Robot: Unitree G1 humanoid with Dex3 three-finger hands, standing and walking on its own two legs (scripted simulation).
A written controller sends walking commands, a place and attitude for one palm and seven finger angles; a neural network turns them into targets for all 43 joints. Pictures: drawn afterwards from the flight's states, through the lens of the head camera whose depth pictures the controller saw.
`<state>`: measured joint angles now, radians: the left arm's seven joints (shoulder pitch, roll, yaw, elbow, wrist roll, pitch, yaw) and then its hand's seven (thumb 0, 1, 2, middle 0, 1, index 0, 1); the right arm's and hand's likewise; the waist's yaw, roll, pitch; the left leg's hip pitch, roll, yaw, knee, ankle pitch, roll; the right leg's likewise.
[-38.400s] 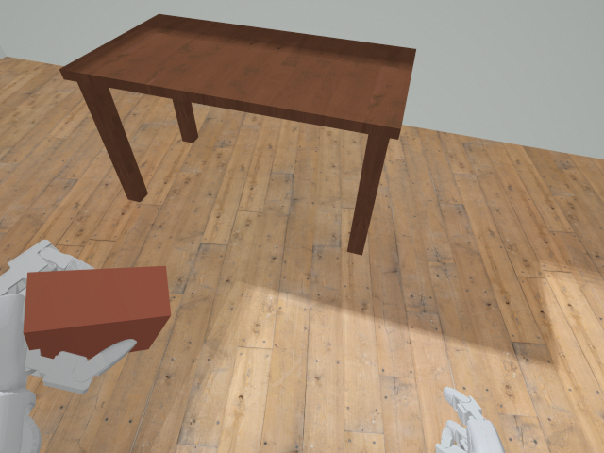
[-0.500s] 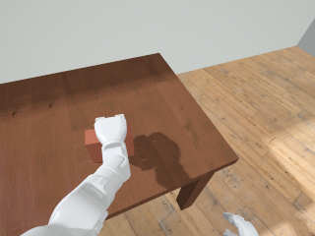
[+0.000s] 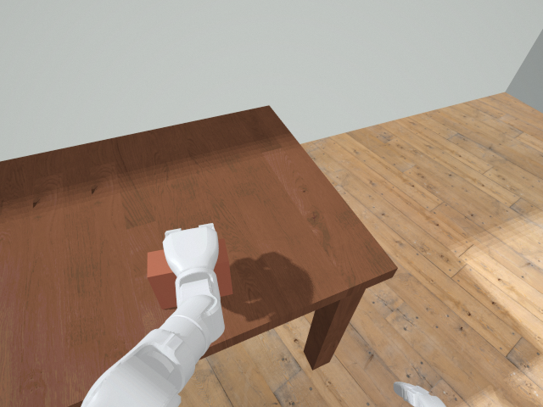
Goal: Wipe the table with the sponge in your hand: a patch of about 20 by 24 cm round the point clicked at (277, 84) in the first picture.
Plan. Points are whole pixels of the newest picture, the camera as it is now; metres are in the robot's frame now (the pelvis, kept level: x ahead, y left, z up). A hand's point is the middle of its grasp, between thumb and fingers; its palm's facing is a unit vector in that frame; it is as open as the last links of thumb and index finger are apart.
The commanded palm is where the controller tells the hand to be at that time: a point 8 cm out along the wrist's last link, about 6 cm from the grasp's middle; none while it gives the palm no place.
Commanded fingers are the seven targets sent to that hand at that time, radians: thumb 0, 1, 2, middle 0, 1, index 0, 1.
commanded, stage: wipe back along the third lane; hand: left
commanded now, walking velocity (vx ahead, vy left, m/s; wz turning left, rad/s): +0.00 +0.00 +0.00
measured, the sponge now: (194, 279) +0.35 +0.17 -0.06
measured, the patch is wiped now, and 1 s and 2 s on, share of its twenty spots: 1.00 1.00 1.00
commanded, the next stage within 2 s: slide back across to the middle lane in 1.28 s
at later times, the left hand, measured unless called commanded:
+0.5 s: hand (206, 283) +0.32 +0.14 -0.03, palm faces -0.08 -0.01 -1.00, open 9.7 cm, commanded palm +0.28 +0.11 +0.00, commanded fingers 0.00 0.10 1.30 -1.20 -1.60 -1.20 -1.60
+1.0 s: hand (206, 283) +0.32 +0.14 -0.03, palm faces -0.09 -0.03 -1.00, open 9.6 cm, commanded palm +0.28 +0.12 +0.00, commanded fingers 0.00 0.10 1.30 -1.20 -1.60 -1.20 -1.60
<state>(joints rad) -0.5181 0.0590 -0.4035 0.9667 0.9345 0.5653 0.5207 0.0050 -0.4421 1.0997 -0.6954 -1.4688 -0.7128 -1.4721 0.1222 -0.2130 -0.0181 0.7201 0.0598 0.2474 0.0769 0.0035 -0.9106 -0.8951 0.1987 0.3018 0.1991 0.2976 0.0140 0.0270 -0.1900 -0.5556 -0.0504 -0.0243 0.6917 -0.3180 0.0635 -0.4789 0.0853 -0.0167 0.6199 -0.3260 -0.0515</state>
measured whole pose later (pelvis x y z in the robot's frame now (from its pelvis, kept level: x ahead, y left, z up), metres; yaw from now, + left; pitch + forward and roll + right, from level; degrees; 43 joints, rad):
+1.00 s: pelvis +0.01 -0.04 +0.00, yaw +0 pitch +9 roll +0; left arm -0.31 0.11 -0.40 0.73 0.96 0.55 0.46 0.00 -0.45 1.10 -0.71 -1.46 -0.73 -1.46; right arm 0.08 -0.23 -0.01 0.68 0.07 0.26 0.05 0.00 -0.91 -0.90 0.20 0.30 0.20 0.30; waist 0.04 0.03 -0.19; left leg -0.49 -0.03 -0.03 0.66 -0.32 0.02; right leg -0.44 0.11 -0.01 0.62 -0.34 -0.10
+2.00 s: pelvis +0.01 -0.03 +0.01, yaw -2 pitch +5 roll +0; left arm -0.10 0.16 -0.31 0.49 0.99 0.50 0.38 0.01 -0.47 1.10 -0.74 -1.43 -0.76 -1.43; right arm 0.04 -0.23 0.01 0.63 0.08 0.23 0.03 0.01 -0.91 -0.90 0.20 0.30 0.20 0.30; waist 0.06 0.04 -0.16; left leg -0.38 -0.03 0.00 0.59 -0.31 0.03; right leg -0.33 0.11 0.02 0.56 -0.32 -0.09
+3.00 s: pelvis -0.04 -0.06 -0.03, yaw -1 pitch +15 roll +0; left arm -0.57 0.39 -0.05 1.05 1.00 0.24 0.37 0.01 -0.60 1.18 -0.84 -1.34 -0.85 -1.34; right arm 0.23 -0.27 -0.01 0.72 0.08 0.11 -0.02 0.00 -0.91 -0.89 0.20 0.30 0.20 0.30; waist -0.02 0.06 -0.18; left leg -0.78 -0.01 -0.07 0.86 -0.35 0.03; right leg -0.73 0.15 -0.05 0.81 -0.34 -0.13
